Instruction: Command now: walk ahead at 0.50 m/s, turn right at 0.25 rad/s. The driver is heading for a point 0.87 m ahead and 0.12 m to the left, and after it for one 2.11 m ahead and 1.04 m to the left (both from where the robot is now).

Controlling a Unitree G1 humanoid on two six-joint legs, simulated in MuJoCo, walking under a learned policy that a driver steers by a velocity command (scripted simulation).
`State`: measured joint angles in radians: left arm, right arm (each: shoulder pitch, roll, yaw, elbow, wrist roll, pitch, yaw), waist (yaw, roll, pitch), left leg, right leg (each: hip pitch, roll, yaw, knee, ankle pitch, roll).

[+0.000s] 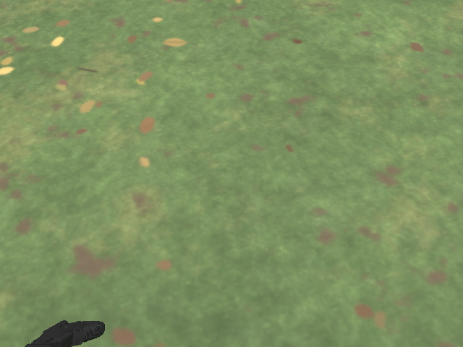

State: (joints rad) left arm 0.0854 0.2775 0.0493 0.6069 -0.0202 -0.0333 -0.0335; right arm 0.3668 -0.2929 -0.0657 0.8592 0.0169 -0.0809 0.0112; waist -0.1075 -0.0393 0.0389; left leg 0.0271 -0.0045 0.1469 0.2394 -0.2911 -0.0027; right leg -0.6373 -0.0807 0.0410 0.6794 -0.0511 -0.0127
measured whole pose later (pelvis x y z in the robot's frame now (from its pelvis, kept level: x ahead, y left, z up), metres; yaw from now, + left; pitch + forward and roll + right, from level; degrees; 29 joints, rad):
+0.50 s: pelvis +0.28 -0.03 +0.00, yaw -1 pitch +1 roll -2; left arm 0.36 0.28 0.06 0.80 -0.01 -0.07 -0.01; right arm 0.07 -0.28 -0.03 0.78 0.01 -0.07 0.03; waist 0.07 0.05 0.02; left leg -0.64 0.10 -0.03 0.61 0.08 -0.02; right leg 0.01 0.07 -0.03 0.23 -0.26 -0.05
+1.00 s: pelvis +0.56 +0.00 +0.01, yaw -1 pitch +1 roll +2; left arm 0.11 0.27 0.05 0.75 -0.01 -0.07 -0.01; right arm 0.34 -0.27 -0.04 0.89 0.01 -0.08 0.01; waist -0.08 -0.04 0.02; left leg -0.02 -0.06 0.04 0.21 -0.21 0.05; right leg -0.65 -0.11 0.04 0.64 0.06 0.02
